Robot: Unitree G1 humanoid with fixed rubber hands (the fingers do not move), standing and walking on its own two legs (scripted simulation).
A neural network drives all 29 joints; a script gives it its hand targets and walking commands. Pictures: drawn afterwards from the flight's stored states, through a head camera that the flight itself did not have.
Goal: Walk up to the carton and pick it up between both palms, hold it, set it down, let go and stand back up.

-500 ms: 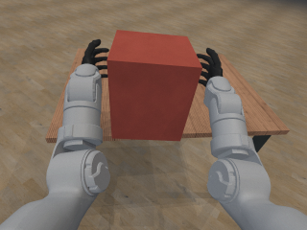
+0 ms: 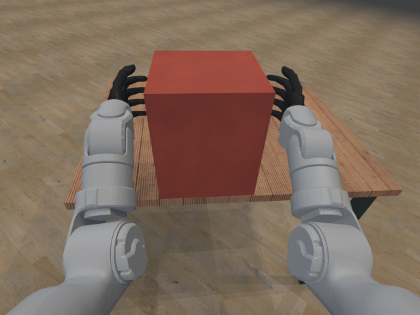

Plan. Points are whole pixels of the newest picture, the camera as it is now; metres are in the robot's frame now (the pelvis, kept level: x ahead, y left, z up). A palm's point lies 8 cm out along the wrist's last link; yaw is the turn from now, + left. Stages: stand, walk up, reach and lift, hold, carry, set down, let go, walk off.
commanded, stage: reach and lift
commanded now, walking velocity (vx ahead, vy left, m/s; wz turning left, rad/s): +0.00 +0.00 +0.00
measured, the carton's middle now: (205, 124) +0.49 +0.00 +0.16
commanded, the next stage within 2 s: hold in 1.08 s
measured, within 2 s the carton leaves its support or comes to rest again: neither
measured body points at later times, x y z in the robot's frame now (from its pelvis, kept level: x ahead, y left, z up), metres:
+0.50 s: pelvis +0.01 +0.00 +0.00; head -0.03 +0.03 +0.44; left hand +0.43 +0.17 +0.24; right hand +0.43 -0.13 +0.26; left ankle +0.02 +0.10 -0.75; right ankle +0.01 -0.11 -0.75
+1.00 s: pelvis -0.01 +0.01 +0.00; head -0.04 +0.04 +0.44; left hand +0.41 +0.15 +0.23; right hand +0.40 -0.15 +0.23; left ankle +0.02 +0.10 -0.75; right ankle +0.01 -0.11 -0.75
